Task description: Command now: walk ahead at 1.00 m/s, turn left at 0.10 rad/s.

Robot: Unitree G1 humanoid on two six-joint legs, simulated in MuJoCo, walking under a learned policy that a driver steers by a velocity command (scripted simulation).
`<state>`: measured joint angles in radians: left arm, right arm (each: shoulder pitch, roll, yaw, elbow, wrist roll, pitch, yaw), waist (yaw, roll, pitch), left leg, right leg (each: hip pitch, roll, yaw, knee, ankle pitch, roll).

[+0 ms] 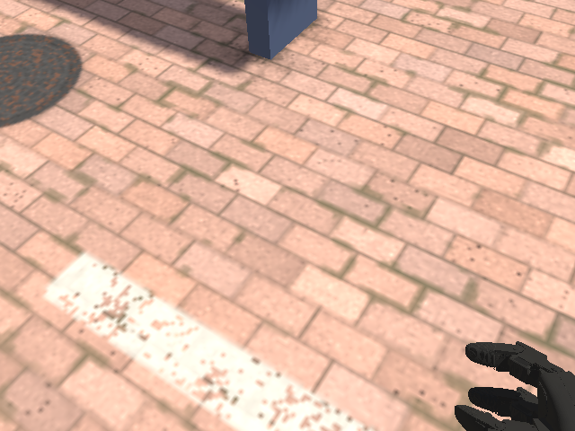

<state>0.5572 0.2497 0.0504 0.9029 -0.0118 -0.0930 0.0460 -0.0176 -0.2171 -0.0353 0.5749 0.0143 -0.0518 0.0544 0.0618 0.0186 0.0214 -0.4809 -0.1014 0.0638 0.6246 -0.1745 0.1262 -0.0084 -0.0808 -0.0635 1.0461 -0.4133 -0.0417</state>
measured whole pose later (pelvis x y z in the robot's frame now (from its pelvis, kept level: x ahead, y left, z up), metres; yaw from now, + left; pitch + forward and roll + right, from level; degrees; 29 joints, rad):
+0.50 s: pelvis +0.46 -0.10 -0.01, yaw -19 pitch +1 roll +0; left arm 0.21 0.29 0.06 0.69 0.01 -0.07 -0.04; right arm 0.24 -0.23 -0.02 0.73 0.00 -0.13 -0.01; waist 0.02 -0.04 0.06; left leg -0.26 -0.06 -0.08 1.47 -0.48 -0.02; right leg -0.52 0.15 -0.04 0.67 -0.16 -0.16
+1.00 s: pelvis +0.72 -0.13 +0.02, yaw -48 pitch +2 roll +1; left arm 0.13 0.33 0.06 0.59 -0.02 0.05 0.03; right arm 0.15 -0.24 -0.03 0.65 -0.03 0.00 -0.05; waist -0.03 -0.01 0.07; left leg -0.41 -0.03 -0.03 0.43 -0.05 0.02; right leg -0.59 0.02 0.07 1.21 -0.46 0.07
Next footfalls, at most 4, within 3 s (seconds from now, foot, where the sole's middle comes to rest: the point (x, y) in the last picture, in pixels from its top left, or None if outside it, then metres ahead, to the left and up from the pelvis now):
0.40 right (397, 379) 0.60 -0.16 -0.75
0.80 left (388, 269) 0.91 -0.16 -0.75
1.18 right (436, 353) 0.67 -0.26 -0.75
1.46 left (363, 284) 0.85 -0.09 -0.75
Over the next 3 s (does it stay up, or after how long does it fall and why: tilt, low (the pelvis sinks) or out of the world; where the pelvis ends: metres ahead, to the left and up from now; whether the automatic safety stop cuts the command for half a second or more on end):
stays up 0.75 -0.16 0.03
